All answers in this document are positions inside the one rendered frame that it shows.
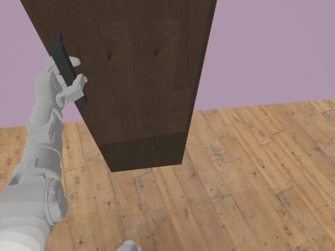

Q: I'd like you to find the handle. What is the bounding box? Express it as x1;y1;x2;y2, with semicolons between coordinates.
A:
49;32;87;106

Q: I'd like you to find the robot left forearm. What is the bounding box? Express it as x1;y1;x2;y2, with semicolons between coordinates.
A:
0;102;64;198

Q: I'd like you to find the robot left upper arm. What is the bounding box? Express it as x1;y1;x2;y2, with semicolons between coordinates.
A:
0;178;68;251

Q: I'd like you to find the left robot hand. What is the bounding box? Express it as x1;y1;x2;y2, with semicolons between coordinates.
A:
35;56;87;111

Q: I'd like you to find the robot left shin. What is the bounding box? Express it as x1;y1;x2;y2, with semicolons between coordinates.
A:
124;240;135;245

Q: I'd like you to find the cupboard door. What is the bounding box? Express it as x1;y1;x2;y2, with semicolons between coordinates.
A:
20;0;211;145

